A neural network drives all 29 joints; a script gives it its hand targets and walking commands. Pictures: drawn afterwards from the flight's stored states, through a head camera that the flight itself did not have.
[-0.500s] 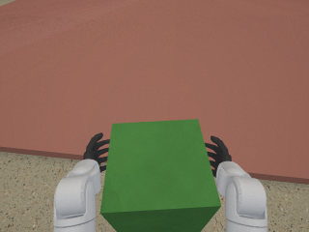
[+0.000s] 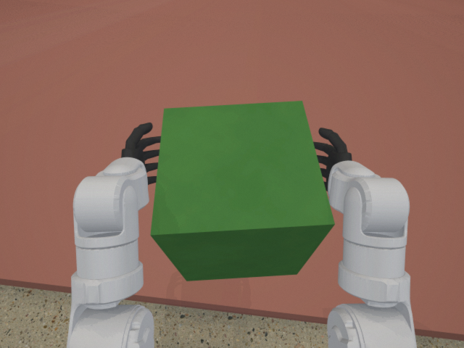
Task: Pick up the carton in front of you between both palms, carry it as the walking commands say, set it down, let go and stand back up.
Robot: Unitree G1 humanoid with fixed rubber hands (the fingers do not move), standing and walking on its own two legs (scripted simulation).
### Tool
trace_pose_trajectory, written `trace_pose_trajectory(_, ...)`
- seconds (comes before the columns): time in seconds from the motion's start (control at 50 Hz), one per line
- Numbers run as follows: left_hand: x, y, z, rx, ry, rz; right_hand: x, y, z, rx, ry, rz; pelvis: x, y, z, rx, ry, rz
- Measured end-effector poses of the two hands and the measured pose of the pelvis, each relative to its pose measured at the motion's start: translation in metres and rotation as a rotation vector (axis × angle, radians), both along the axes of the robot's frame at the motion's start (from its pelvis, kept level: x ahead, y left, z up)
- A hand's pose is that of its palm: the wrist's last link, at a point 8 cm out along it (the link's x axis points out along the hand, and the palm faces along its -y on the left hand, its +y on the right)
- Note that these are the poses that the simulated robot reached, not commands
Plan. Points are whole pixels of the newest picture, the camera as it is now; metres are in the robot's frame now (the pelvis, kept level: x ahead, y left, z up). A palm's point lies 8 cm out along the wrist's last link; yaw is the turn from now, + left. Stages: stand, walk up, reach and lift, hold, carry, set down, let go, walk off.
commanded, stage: carry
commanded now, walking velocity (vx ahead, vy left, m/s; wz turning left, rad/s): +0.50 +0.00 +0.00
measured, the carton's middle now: (238, 200) +0.35 +0.00 +0.10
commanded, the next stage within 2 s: none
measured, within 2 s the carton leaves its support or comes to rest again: neither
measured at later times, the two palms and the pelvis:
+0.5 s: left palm (174, 61) +0.73 +0.15 +0.16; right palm (294, 70) +0.73 -0.15 +0.15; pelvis +0.34 +0.00 +0.03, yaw +1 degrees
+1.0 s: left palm out of the picture +1.11 +0.16 +0.27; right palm out of the picture +1.08 -0.14 +0.27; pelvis +0.70 +0.04 +0.10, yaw +1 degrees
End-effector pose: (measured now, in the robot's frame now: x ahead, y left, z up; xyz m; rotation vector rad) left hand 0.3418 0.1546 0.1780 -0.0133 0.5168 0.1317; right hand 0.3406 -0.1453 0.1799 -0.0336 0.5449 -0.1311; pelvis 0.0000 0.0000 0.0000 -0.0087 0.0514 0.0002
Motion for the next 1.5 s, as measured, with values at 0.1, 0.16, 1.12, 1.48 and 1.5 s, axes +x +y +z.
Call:
trace_pose_trajectory(0.1, 0.098, 0.011, -0.011, -0.011, 0.143, -0.039, 0.086, 0.011, -0.009, -0.027, 0.144, -0.02, 0.052, 0.015, 0.007, -0.004, 0.017, -0.001)
trace_pose_trajectory(0.16, 0.147, 0.014, -0.012, -0.03, 0.197, -0.033, 0.132, 0.014, -0.012, -0.011, 0.197, -0.035, 0.083, 0.02, 0.018, -0.012, 0.034, -0.002)
trace_pose_trajectory(1.12, 0.846, -0.004, 0.096, -0.041, 0.185, -0.061, 0.81, -0.002, 0.089, 0.046, 0.172, -0.133, 0.776, 0.037, 0.105, -0.045, 0.043, 0.016)
trace_pose_trajectory(1.48, 0.996, 0.029, 0.004, -0.05, 0.336, 0.152, 1.034, 0.032, 0.003, 0.047, 0.331, 0.062, 1.008, -0.01, 0.104, 0.033, 0.044, 0.065)
trace_pose_trajectory(1.5, 1.003, 0.029, 0.002, -0.053, 0.331, 0.159, 1.042, 0.032, 0.0, 0.056, 0.328, 0.059, 1.02, -0.009, 0.107, 0.038, 0.048, 0.066)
